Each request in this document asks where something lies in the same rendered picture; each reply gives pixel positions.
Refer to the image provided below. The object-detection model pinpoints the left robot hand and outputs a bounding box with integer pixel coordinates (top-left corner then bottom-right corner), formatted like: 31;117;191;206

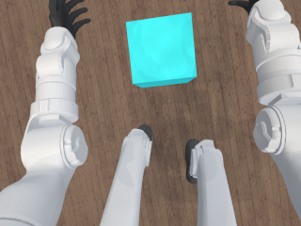
48;0;91;39

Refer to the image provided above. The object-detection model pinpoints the right robot forearm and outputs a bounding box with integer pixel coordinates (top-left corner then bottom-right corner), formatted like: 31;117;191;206
246;0;301;106

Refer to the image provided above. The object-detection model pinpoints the left robot forearm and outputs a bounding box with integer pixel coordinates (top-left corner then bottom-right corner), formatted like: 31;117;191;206
21;26;80;163

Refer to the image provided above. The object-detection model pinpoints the left robot thigh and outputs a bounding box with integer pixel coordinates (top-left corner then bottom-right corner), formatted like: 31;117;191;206
99;134;152;226

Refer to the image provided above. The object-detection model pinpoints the right robot thigh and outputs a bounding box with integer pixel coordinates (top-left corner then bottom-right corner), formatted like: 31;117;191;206
190;145;237;226

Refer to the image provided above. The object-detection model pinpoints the robot thigh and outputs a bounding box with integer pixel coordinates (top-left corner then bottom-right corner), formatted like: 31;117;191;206
99;134;152;226
190;145;237;226

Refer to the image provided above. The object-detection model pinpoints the right robot upper arm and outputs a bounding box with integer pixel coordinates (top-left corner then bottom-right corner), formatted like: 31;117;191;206
253;105;301;220

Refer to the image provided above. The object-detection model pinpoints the right robot hand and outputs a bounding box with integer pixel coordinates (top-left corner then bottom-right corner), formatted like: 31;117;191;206
228;0;260;16

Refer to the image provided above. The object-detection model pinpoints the left robot upper arm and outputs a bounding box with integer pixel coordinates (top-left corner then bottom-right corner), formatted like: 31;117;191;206
0;123;88;226

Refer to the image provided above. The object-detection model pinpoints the carton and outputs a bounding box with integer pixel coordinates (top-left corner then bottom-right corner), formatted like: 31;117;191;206
126;12;197;88

